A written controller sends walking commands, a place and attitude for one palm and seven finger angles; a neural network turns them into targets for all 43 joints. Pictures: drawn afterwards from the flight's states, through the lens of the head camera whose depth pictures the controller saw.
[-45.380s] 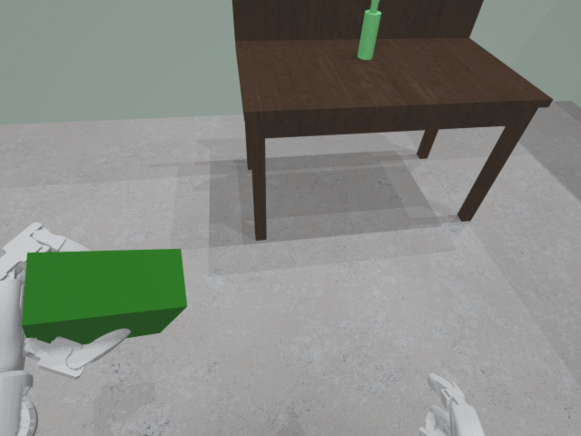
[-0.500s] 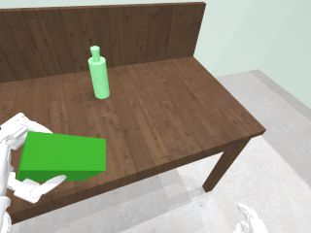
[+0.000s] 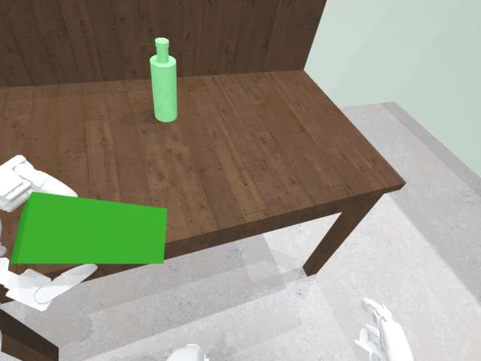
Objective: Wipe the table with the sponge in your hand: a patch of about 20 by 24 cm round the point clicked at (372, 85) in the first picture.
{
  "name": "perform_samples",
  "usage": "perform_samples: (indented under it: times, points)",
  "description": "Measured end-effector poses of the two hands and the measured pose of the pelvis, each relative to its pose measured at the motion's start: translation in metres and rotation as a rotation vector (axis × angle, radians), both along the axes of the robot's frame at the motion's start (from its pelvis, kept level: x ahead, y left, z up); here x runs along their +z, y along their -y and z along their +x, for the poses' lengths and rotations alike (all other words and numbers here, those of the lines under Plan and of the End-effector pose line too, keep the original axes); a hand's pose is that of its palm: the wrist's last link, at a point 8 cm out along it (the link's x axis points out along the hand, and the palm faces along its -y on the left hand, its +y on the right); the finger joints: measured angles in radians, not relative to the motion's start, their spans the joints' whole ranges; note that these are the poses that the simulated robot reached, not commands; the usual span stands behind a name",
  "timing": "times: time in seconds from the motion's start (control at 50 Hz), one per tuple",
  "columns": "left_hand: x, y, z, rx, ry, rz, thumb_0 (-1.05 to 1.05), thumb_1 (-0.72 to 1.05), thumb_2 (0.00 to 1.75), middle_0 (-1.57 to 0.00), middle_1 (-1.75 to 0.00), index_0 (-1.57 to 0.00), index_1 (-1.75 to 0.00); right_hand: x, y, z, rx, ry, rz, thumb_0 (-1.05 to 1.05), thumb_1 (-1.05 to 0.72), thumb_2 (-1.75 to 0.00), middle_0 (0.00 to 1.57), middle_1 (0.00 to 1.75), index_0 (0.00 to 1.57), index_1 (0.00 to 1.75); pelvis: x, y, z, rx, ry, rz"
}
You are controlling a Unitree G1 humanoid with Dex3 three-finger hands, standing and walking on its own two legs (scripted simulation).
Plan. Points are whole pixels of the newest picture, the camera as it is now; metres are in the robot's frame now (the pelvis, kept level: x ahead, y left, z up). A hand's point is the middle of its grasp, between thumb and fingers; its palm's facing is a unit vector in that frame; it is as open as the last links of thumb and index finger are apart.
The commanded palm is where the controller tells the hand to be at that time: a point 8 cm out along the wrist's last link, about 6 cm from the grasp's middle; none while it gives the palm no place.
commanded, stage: step back with the hand held close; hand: left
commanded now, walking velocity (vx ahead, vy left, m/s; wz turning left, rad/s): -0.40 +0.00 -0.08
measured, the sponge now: (109, 237) +0.23 +0.19 +0.14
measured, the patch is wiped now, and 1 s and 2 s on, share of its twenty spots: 1.00 1.00 1.00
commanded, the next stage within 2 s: stop stepping back and stand still in 0.24 s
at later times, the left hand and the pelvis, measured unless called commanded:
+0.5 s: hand out of the picture +0.07 +0.24 +0.20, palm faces +0.22 -0.93 -0.31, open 10.4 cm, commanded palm +0.06 +0.29 +0.20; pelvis -0.13 +0.03 +0.01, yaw -6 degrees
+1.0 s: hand out of the picture -0.01 +0.30 +0.20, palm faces +0.33 -0.85 -0.41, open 10.4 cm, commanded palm -0.05 +0.32 +0.20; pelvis -0.24 +0.06 +0.03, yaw -7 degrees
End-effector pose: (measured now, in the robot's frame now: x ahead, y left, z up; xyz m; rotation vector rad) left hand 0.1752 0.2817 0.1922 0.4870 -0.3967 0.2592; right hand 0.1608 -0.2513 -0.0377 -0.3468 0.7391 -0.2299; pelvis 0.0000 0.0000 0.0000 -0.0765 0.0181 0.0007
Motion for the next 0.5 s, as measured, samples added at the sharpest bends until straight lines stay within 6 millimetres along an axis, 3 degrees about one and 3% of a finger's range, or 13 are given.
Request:
perform_samples:
  times: [0.1, 0.18, 0.28, 0.36, 0.42, 0.5]
  points:
    - [-0.001, -0.024, -0.020, 0.083, -0.007, 0.009, 0.00, -0.54, 1.05, -0.71, -1.31, -0.72, -1.32, -0.004, -0.012, -0.029, 0.003, 0.001, 0.009, 0.01, -0.91, -0.90, 0.20, 0.30, 0.21, 0.30, 0.003, -0.010, -0.017, -0.010, 0.017, -0.026]
    - [0.004, -0.030, -0.034, 0.115, 0.026, -0.078, 0.00, -0.54, 1.05, -0.71, -1.32, -0.72, -1.32, -0.003, -0.030, -0.052, 0.023, -0.016, 0.044, 0.01, -0.91, -0.90, 0.20, 0.30, 0.21, 0.30, 0.012, -0.013, -0.034, -0.026, -0.001, -0.040]
    - [0.006, -0.014, -0.048, 0.040, 0.049, -0.153, -0.01, -0.54, 1.05, -0.71, -1.32, -0.71, -1.33, -0.001, -0.048, -0.078, 0.043, 0.008, 0.087, 0.01, -0.91, -0.90, 0.20, 0.30, 0.21, 0.30, 0.016, -0.013, -0.069, -0.064, -0.019, -0.039]
    - [0.008, 0.006, -0.069, -0.072, 0.063, -0.102, -0.01, -0.54, 1.05, -0.71, -1.32, -0.71, -1.33, -0.007, -0.050, -0.104, 0.028, 0.064, 0.128, 0.01, -0.90, -0.90, 0.20, 0.30, 0.21, 0.30, 0.006, -0.012, -0.106, -0.096, -0.014, -0.018]
    - [0.012, 0.013, -0.095, -0.153, 0.065, -0.072, -0.01, -0.54, 1.05, -0.71, -1.32, -0.71, -1.33, -0.013, -0.045, -0.136, -0.027, 0.069, 0.142, 0.01, -0.90, -0.90, 0.20, 0.30, 0.21, 0.30, 0.002, -0.017, -0.128, -0.087, 0.032, -0.041]
    - [0.017, -0.006, -0.131, -0.169, 0.098, -0.072, 0.00, -0.54, 1.06, -0.71, -1.32, -0.72, -1.32, -0.004, -0.038, -0.187, -0.124, 0.021, 0.114, 0.01, -0.91, -0.90, 0.20, 0.30, 0.21, 0.30, 0.008, -0.025, -0.133, -0.111, 0.029, -0.005]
